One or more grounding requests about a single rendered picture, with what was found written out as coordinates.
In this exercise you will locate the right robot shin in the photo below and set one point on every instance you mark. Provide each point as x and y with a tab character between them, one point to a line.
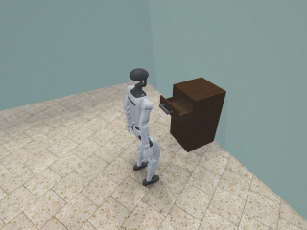
151	168

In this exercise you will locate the drawer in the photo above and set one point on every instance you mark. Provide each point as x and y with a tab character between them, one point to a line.
182	110

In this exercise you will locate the left robot upper arm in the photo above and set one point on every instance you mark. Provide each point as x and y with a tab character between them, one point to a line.
126	101

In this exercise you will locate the right robot upper arm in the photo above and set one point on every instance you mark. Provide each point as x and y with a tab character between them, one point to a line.
146	108

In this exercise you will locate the robot right forearm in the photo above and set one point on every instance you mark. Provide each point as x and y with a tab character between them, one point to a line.
144	137

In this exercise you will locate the right robot hand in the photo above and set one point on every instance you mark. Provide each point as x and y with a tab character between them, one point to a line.
146	154

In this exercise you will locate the humanoid robot head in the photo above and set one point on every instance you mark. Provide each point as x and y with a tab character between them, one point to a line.
140	75

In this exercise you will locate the cabinet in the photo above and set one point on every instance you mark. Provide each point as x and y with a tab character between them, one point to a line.
207	100

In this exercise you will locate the handle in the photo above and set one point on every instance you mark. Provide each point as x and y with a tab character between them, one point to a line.
164	109

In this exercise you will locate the robot left forearm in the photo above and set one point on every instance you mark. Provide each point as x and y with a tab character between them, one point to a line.
128	116

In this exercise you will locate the left robot hand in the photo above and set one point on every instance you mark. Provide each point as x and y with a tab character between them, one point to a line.
129	127

